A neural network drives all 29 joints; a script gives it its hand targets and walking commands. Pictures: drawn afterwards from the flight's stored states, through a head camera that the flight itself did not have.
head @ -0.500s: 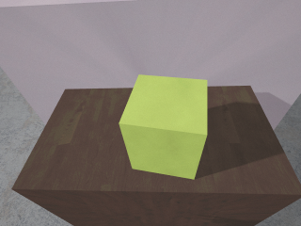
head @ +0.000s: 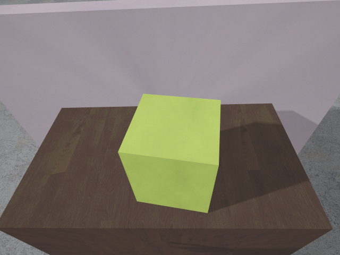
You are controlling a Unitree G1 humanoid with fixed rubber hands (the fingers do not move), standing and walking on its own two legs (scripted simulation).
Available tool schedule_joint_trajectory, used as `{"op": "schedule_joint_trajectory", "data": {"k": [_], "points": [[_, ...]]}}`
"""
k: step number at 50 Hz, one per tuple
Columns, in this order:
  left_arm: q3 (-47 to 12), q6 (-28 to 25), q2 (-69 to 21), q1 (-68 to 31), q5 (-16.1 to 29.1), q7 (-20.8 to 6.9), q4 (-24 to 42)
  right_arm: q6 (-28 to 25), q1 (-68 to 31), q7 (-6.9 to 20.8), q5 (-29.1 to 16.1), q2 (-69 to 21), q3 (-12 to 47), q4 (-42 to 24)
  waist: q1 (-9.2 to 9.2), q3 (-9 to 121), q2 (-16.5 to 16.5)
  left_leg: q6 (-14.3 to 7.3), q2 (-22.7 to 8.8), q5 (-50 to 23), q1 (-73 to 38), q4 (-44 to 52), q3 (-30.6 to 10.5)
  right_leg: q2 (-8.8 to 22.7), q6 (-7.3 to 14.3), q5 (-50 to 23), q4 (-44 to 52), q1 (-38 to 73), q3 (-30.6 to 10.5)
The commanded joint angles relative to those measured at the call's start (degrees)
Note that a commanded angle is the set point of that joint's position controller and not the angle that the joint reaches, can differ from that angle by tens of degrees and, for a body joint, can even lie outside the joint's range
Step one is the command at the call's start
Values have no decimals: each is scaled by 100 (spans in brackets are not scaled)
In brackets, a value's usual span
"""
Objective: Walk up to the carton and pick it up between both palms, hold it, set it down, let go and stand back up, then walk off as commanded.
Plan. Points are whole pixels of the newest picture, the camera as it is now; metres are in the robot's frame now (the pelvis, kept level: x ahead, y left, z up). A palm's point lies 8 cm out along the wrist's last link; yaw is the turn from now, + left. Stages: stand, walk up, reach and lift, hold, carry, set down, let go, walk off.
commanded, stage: walk off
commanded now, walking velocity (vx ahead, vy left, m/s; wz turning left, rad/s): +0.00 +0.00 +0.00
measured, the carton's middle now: (175, 154) +0.39 +0.00 -0.01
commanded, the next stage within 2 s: none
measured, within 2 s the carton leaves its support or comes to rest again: neither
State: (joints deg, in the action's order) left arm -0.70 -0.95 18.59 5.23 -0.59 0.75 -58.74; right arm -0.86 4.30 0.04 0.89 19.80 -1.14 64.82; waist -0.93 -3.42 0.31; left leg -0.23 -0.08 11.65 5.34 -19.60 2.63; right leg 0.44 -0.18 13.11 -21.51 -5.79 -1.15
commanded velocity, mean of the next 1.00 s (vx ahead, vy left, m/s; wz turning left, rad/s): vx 0.00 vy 0.00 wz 0.00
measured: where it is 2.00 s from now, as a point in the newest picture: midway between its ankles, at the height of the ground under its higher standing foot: outside the picture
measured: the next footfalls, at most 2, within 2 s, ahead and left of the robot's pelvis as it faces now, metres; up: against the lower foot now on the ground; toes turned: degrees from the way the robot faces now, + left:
left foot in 0.62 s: -0.07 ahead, +0.13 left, +0.00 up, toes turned -2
right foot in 1.00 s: -0.17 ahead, -0.13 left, +0.00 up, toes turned +3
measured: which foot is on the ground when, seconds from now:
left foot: down 0.00-0.38, up 0.40-0.60, down 0.62-1.00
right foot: down 0.00-0.64, up 0.66-0.98, down 1.00-1.00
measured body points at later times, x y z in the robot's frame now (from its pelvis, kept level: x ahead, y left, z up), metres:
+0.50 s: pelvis -0.06 -0.01 -0.03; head +0.03 -0.02 +0.40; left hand +0.05 +0.32 -0.14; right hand +0.07 -0.35 -0.15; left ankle -0.07 +0.13 -0.70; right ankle -0.01 -0.12 -0.75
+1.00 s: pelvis -0.18 -0.02 -0.06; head -0.07 -0.02 +0.37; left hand -0.04 +0.30 -0.18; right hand -0.06 -0.36 -0.16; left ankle -0.11 +0.13 -0.75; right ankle -0.21 -0.13 -0.75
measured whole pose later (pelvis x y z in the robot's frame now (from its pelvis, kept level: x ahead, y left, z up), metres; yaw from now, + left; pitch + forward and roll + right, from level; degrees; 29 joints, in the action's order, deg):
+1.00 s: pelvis -0.18 -0.02 -0.06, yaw -4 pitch -4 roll +2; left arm 4.3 3.7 25.7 6.5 -1.5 0.6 -43.3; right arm 1.4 6.2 -2.3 1.3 22.6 -4.0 39.7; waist -0.1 -19.2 -3.8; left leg 2.8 -2.4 21.1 25.2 -50.4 -0.3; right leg -3.2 1.9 32.3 -54.3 -18.0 -6.1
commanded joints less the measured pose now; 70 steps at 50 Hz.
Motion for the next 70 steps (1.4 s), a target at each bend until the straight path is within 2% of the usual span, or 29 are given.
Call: {"op": "schedule_joint_trajectory", "data": {"k": [1, 9, 10, 14, 17, 18, 20, 22, 25, 26, 27, 31, 32, 33, 34, 35, 38, 40, 46, 50, 51, 52, 53, 54, 55, 58, 63, 68, 70], "points": [[213, -52, 1096, -133, 33, 27, 279, -118, -224, -57, -52, 1140, -191, -354, 41, 570, 5, -85, -743, -1474, -111, 193, -566, 702, 212, -1620, 450, 15, -542], [216, -76, 1208, -270, -43, 73, 265, -28, -362, -57, -65, 937, -183, -387, 54, 540, -109, -53, -750, -1687, -479, 199, -531, 604, 200, -1866, 560, -121, -480], [553, 76, 1535, 18, 103, 26, 548, 0, 57, -76, 26, 1399, -405, -945, 3, 154, -30, -223, -727, -3585, 145, -626, -603, 615, 407, -3442, -465, -482, -394], [648, 180, 1465, 435, 59, 74, 1030, 117, 276, -117, 88, 1414, -479, -1405, 68, 924, 258, -584, -753, -4335, 14, -1205, -599, 462, 467, -3579, -1292, -311, -427], [738, 283, 1572, 781, 5, 63, 1202, 260, 316, -121, 33, 1478, -558, -1767, 160, 1171, 89, -753, -742, -3232, 356, -1724, -569, 551, 629, -3088, -1578, -353, -691], [816, 324, 1726, 806, -43, 76, 1308, 306, 256, -137, -37, 1428, -541, -1981, 244, 1095, -446, -618, -347, -2365, 596, -2394, -519, 802, 933, -3237, -1320, -463, -981], [879, 313, 1975, 668, -169, 64, 1593, 393, 175, -135, -8, 1360, -515, -2305, 380, 903, -1293, -268, 438, 2176, 1292, -3949, -516, 1870, 1593, -3769, -293, -606, -2258], [945, 344, 2240, 206, -214, 118, 1842, 523, 571, -155, 32, 1340, -530, -2160, 252, 827, -1236, -281, 532, 2540, 1446, -5042, -1295, 2281, 1963, -2596, -149, -1178, -2688], [835, 346, 1871, -465, -254, 136, 2211, 479, 1216, -216, -32, 1552, -647, -2138, -105, 835, -1284, -27, 204, 1859, 1763, -4774, -1100, 1941, 1592, -2468, -846, -793, -1851], [802, 331, 1842, -172, -249, 160, 2213, 481, 1062, -182, -2, 1493, -706, -2198, 26, 929, -769, 6, 261, 1814, 1820, -4525, -1138, 1994, 1574, -2597, -943, -508, -1947], [753, 379, 1831, -219, -213, 161, 2236, 436, 1144, -182, -11, 1557, -666, -2063, 3, 879, -1143, 47, 97, 1829, 1733, -4150, -961, 1916, 1497, -2464, -1039, -533, -1813], [589, 528, 1594, 6, -57, 85, 2146, 298, 1535, -153, 109, 1393, -752, -2102, -92, 765, -863, -104, -8, 515, 262, -957, -858, 1067, 769, -1400, -2236, -1353, -1016], [697, 529, 1581, 520, -6, 74, 2049, 276, 1404, -125, 225, 1590, -756, -2260, 40, 743, 55, -320, -443, -197, -17, -561, -1677, 532, 564, -201, -2775, -1919, -803], [664, 568, 1286, 429, 103, 93, 2156, 242, 1110, -155, 232, 2119, -817, -2324, 184, 665, 1109, -933, -1713, -2361, 77, -639, -3268, -768, 260, 2354, -4155, -2695, -499], [733, 529, 1465, -179, -67, 210, 2217, 257, 1094, -179, 106, 2471, -880, -2312, -314, 332, 1408, -1627, -2306, -1848, 1155, -246, -4329, -819, 220, 2734, -5114, -2530, -1002], [825, 473, 1646, -394, -117, 184, 2206, 221, 1058, -199, 173, 2192, -775, -2428, -367, 222, 990, -1671, -2205, -1800, 1164, -208, -4407, -853, 236, 2644, -5484, -2458, -1264], [750, 450, 1643, 468, -4, 171, 1852, 165, 298, -349, 202, 1830, -635, -2647, 199, 94, 685, -1451, -1621, -2445, 528, -1107, -2654, -876, 197, 1841, -5871, -3014, -1360], [750, 419, 1604, 592, -23, 150, 1955, 150, 525, -351, 157, 1807, -656, -2663, 3, 204, 1186, -1598, -1798, -3169, 123, -1376, -2777, -862, 72, 2026, -5996, -2891, -1194], [780, 374, 1637, 348, -37, 59, 1991, 173, 866, -309, 76, 1745, -719, -2724, -275, 514, 1172, -1467, -1713, -2995, -323, -1493, -2694, -454, 172, 2179, -3925, -2437, -800], [789, 320, 1516, 1010, -145, 8, 1698, 254, 415, -224, -5, 1895, -738, -2667, 192, 1098, 1210, -1004, -1172, -3203, 523, -2326, -1861, -131, 352, 1161, -1300, -608, -188], [825, 266, 1581, 1407, -168, -7, 1661, 257, 240, -242, 18, 1696, -700, -2710, 460, 1197, 571, -585, -526, -1750, 1456, -3213, -1207, 141, 446, -426, -795, 268, -697], [834, 249, 1816, 1319, -190, 9, 1748, 305, 391, -253, -10, 1316, -631, -2740, 362, 1193, -875, -363, 527, 2096, 2610, -4273, -980, 1104, 767, -2619, -736, 705, -2345], [961, 282, 2397, 1038, -155, 19, 1899, 296, 119, -352, -40, 1407, -609, -2871, 523, 1258, -1031, -70, 1040, 2931, 2508, -5355, -1518, 2024, 1349, -2795, -162, -340, -4158], [986, 265, 2485, 519, -198, 51, 2036, 315, 195, -414, 24, 1603, -663, -2775, 427, 859, -892, -70, 827, 2930, 2324, -5778, -1865, 2118, 1386, -2437, -195, -935, -4386], [857, 242, 2018, 325, -115, 111, 2134, 277, 386, -413, -49, 1668, -671, -2537, 331, 457, -582, -104, 722, 2458, 2527, -5732, -1864, 1842, 1178, -2132, -529, -690, -3270], [847, 191, 1590, 151, -74, 156, 2188, 282, 750, -410, -135, 1608, -608, -2372, 53, 549, -727, -25, 755, 2035, 3085, -6046, -1687, 1334, 809, -3271, -1148, 423, -2206], [909, 103, 1546, 977, 36, 244, 2169, 291, 402, -329, -9, 1605, -550, -2648, 446, 242, -742, 24, 710, 1816, 3179, -6127, -1589, 1570, 730, -2645, -835, 690, -2603], [1005, -40, 1669, 934, -6, 238, 2120, 338, 652, -197, -2, 1563, -585, -2584, 409, 259, -932, 75, 558, 1826, 3114, -5300, -1641, 1549, 909, -1188, -637, 716, -2581], [1033, 6, 1755, 639, -19, 200, 2095, 338, 742, -140, 17, 1604, -604, -2318, 295, 193, -1011, 94, 615, 2196, 2674, -4694, -1339, 1556, 1071, 540, -268, 124, -2457]]}}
